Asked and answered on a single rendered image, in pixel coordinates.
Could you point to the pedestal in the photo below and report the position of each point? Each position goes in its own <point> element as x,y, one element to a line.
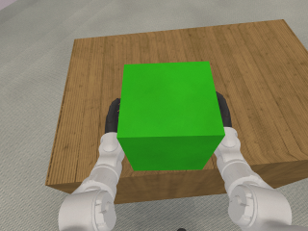
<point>260,68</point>

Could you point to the robot left forearm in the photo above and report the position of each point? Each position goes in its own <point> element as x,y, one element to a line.
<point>106,172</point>

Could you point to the right robot hand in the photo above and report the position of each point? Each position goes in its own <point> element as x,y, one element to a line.
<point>224,111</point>

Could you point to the robot right upper arm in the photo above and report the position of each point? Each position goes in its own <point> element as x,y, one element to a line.
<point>256,208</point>

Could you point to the robot left upper arm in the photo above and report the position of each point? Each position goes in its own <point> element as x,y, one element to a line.
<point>88,211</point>

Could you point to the left robot hand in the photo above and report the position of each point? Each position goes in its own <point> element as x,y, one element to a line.
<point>111,123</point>

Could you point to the carton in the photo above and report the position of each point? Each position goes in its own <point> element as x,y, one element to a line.
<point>169,116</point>

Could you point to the robot right forearm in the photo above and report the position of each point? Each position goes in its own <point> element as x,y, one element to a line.
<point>232,166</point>

